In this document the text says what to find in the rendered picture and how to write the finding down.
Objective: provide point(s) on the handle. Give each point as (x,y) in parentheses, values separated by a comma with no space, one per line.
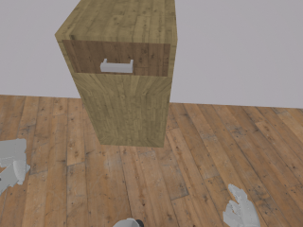
(116,67)

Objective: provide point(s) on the cabinet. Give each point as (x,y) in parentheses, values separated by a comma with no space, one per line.
(125,110)

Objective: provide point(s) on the robot right hand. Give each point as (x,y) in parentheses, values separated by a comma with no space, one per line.
(245,213)

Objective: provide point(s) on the robot left hand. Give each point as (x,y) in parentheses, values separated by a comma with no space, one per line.
(14,158)

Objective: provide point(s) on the drawer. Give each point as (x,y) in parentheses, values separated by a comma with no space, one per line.
(150,59)

